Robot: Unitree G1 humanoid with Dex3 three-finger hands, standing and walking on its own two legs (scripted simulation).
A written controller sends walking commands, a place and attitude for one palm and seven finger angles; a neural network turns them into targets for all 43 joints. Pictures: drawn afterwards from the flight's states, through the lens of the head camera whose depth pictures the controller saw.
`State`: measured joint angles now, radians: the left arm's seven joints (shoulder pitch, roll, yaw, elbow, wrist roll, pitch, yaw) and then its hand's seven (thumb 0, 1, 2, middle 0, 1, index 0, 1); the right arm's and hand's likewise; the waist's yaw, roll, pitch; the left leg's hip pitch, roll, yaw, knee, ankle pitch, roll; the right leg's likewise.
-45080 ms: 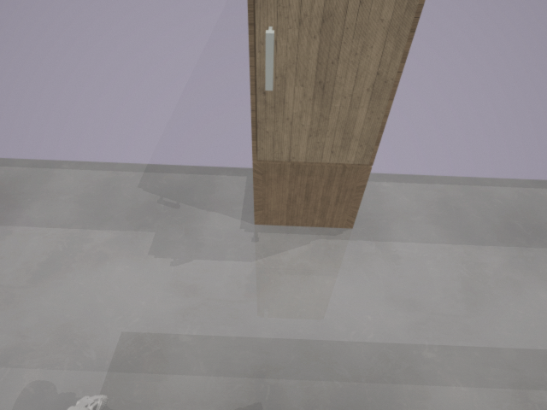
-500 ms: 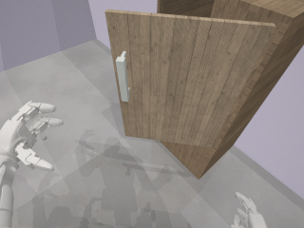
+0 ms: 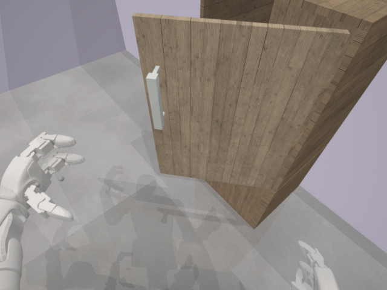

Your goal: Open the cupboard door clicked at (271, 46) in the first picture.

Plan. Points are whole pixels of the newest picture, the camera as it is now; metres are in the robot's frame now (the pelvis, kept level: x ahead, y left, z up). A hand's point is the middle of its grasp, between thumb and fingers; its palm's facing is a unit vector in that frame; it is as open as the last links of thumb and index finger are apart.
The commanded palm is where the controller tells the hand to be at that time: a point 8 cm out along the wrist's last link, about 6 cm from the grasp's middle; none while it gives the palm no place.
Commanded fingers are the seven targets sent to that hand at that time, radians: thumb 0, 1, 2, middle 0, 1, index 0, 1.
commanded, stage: move the hooked fingers beside the handle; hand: left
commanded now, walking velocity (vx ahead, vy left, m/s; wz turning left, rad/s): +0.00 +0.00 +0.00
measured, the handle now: (158, 99) +0.55 +0.14 +0.08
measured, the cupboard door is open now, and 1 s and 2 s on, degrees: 41 41 41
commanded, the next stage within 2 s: none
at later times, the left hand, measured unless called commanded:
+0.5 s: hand (91, 147) +0.37 +0.25 +0.09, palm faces -0.08 -1.00 -0.02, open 14.0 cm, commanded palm +0.35 +0.30 +0.10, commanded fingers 0.00 -0.50 0.30 -0.30 -1.20 -0.30 -1.20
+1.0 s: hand (108, 126) +0.44 +0.23 +0.08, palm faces -0.09 -1.00 +0.00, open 14.0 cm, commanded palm +0.42 +0.28 +0.09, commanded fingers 0.00 -0.50 0.30 -0.30 -1.20 -0.30 -1.20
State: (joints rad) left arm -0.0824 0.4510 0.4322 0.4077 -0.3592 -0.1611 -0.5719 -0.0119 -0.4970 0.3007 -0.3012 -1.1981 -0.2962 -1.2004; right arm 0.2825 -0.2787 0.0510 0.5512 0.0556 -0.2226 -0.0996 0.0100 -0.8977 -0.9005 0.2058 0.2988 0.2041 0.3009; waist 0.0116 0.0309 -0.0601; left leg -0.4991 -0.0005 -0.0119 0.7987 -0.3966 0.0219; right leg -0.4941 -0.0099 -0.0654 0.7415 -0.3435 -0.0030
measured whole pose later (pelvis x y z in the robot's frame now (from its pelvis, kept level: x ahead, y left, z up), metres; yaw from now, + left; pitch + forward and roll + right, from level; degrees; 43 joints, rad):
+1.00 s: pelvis +0.01 +0.00 -0.01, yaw -2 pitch +13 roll -2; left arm -0.63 0.52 0.39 0.94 -0.22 -0.26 -0.48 -0.01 -0.50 0.30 -0.30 -1.20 -0.30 -1.20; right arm 0.36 -0.28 0.04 0.59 0.04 -0.06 -0.06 0.01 -0.90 -0.90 0.21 0.30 0.20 0.30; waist -0.08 0.00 -0.07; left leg -0.66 0.01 0.01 0.85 -0.42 0.03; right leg -0.66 0.00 -0.05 0.78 -0.35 0.00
